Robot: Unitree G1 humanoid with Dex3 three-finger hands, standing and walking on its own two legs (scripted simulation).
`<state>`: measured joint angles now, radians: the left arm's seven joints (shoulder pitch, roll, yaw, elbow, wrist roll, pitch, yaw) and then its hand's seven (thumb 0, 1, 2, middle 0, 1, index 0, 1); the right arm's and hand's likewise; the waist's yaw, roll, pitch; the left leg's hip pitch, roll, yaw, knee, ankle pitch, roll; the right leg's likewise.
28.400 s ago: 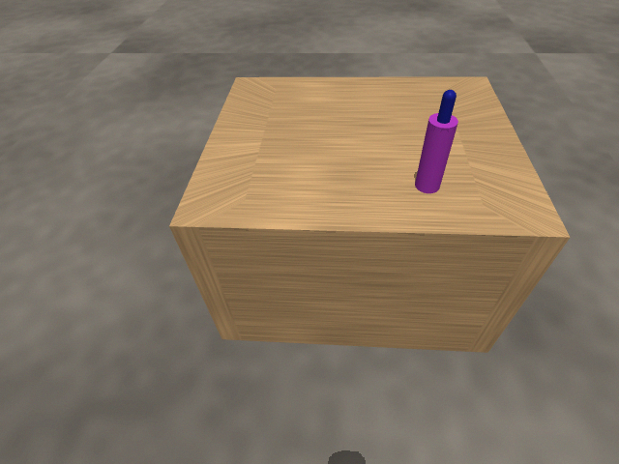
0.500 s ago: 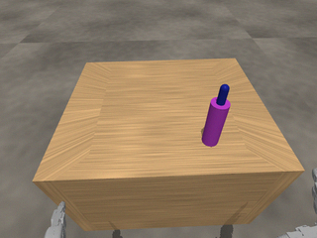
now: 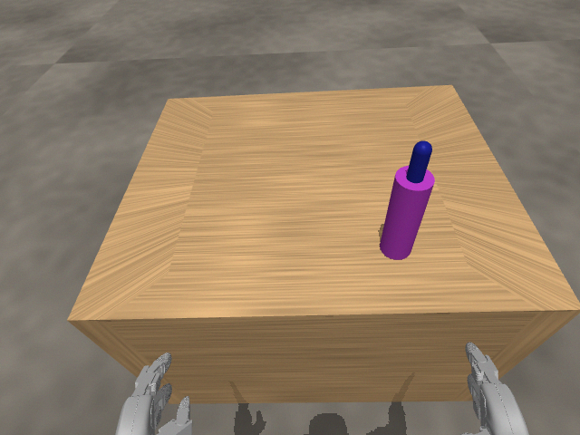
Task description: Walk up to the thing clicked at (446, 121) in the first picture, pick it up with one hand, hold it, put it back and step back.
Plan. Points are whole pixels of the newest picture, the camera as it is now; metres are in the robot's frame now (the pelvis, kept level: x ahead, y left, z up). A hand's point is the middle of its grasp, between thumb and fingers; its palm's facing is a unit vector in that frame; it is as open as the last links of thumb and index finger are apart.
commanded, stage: home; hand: right
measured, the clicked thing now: (407, 203) +0.50 -0.18 +0.01
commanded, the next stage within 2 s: none
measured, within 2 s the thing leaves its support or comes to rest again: neither
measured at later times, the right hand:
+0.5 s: hand (449, 406) +0.19 -0.17 -0.06, palm faces +0.10 +0.97 -0.22, open 17.1 cm
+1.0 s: hand (450, 411) +0.18 -0.17 -0.06, palm faces +0.11 +0.97 -0.22, open 17.1 cm
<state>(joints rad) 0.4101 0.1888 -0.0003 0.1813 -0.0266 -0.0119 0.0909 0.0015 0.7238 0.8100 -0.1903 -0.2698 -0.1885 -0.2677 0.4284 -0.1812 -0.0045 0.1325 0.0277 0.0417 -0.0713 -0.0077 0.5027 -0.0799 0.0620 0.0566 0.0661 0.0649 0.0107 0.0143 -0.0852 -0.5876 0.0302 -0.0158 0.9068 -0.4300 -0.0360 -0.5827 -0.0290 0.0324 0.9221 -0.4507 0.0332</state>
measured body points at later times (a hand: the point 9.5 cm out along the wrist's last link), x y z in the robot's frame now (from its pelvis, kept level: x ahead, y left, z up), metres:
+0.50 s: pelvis +0.01 +0.00 +0.00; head +0.04 +0.00 +0.44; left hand +0.18 +0.23 -0.03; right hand +0.18 -0.22 -0.04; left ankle +0.02 +0.14 -0.69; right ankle +0.01 -0.14 -0.69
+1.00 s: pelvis +0.01 +0.00 -0.01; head +0.03 +0.00 +0.44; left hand +0.17 +0.23 -0.03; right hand +0.17 -0.22 -0.04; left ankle +0.02 +0.14 -0.69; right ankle +0.01 -0.14 -0.69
